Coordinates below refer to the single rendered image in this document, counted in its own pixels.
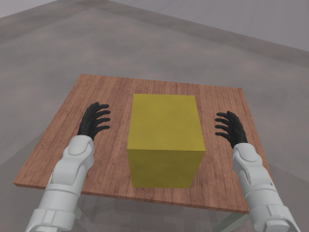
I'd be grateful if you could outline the carton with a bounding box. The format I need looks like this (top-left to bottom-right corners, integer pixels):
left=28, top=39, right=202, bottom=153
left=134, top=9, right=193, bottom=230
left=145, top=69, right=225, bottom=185
left=126, top=94, right=206, bottom=189

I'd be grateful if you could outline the right robot forearm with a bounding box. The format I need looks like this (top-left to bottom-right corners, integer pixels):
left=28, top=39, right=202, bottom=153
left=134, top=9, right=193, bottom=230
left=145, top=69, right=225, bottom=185
left=232, top=142, right=301, bottom=232

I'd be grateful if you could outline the left robot forearm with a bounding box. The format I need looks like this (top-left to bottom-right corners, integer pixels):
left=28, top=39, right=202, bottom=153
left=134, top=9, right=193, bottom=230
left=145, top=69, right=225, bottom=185
left=25, top=134, right=95, bottom=232

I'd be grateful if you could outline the right robot hand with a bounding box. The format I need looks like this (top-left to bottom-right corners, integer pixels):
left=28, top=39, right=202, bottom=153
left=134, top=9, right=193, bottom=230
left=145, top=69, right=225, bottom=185
left=214, top=110, right=248, bottom=149

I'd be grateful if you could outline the table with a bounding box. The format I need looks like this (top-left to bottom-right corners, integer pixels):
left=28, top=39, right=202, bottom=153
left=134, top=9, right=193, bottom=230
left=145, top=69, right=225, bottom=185
left=13, top=73, right=276, bottom=232

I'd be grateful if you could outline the left robot hand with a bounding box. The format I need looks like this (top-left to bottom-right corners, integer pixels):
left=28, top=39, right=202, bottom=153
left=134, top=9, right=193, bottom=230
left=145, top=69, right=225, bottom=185
left=77, top=101, right=111, bottom=141

